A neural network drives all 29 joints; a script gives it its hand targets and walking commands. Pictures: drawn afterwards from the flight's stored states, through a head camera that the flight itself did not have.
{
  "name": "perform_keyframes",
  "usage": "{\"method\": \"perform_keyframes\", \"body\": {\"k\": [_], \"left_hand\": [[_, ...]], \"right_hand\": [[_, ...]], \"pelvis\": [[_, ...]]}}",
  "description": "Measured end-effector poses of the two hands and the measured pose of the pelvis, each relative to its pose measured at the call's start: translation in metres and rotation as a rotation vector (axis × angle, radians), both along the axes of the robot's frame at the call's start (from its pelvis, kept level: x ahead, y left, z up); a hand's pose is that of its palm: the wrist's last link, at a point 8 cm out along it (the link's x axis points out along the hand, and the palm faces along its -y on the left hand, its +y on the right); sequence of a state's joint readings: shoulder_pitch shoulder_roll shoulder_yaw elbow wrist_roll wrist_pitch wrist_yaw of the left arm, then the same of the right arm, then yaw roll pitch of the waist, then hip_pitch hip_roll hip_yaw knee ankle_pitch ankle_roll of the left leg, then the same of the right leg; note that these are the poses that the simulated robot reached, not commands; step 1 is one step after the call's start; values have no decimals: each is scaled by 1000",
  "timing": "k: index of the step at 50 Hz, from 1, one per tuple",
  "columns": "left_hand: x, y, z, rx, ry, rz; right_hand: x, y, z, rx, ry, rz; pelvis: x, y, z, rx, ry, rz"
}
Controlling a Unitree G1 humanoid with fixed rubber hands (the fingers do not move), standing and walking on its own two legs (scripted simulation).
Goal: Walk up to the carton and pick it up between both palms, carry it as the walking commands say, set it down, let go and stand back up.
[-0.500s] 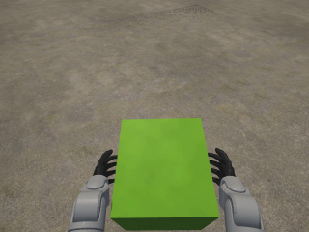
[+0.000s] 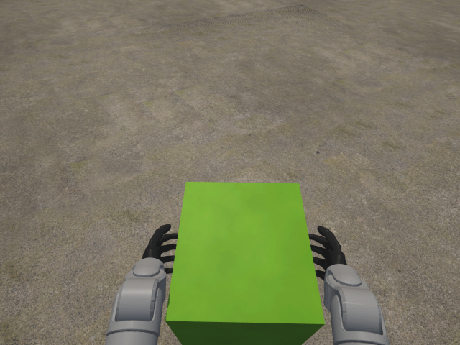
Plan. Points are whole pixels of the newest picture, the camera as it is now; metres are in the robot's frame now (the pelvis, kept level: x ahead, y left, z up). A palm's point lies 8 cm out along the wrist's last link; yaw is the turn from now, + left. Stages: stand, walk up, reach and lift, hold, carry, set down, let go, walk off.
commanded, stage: hold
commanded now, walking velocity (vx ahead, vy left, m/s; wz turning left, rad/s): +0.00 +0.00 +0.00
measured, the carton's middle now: (241, 266) +0.31 +0.01 -0.05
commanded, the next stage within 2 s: set down in 0.52 s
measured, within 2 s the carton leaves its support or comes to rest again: neither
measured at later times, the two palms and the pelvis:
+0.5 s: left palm (151, 244) +0.28 +0.17 +0.05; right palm (336, 250) +0.29 -0.14 +0.07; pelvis -0.02 +0.00 +0.00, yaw -4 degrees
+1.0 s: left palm (159, 253) +0.30 +0.16 -0.01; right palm (326, 265) +0.30 -0.14 +0.00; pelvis +0.00 +0.01 +0.00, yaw -6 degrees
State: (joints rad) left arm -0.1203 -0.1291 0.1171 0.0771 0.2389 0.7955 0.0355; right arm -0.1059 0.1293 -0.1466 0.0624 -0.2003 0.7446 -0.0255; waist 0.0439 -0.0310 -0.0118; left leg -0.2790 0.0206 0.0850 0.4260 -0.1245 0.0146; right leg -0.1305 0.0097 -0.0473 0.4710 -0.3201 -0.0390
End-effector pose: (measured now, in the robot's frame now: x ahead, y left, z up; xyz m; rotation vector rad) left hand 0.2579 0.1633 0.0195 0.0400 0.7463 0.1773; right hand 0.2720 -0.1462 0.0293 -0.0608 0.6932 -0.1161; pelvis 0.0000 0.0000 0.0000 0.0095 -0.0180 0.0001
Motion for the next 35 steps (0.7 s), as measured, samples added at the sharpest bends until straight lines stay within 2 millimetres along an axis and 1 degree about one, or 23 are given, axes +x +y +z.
{"method": "perform_keyframes", "body": {"k": [3,8,10,13,17,21,26,29,32,35], "left_hand": [[-6,4,-1,-21,-16,25],[2,4,25,-33,-133,35],[6,2,34,-20,-146,23],[8,0,37,4,-120,10],[8,2,34,8,-85,8],[11,2,31,-28,-91,18],[22,2,37,-33,-128,17],[27,1,41,-31,-134,11],[35,-4,36,-27,-107,-31],[41,-10,25,-27,-69,-64]], "right_hand": [[4,5,6,-16,-16,26],[12,6,38,-24,-128,31],[12,3,43,-20,-139,20],[9,2,37,8,-108,0],[4,2,24,42,-65,-13],[9,3,25,36,-64,-16],[20,3,38,23,-100,-22],[23,2,40,21,-105,-24],[24,-4,37,15,-79,-53],[21,-10,26,0,-39,-77]], "pelvis": [[-2,-2,1,-3,-23,17],[-8,-4,2,-6,-66,28],[-11,-4,2,-6,-90,23],[-15,-2,2,-7,-124,-6],[-21,0,1,-13,-146,-52],[-22,-2,2,-11,-139,-58],[-17,-2,3,-7,-126,-69],[-10,-1,5,-6,-120,-74],[-6,2,6,-5,-108,-73],[-2,6,7,-4,-96,-87]]}}
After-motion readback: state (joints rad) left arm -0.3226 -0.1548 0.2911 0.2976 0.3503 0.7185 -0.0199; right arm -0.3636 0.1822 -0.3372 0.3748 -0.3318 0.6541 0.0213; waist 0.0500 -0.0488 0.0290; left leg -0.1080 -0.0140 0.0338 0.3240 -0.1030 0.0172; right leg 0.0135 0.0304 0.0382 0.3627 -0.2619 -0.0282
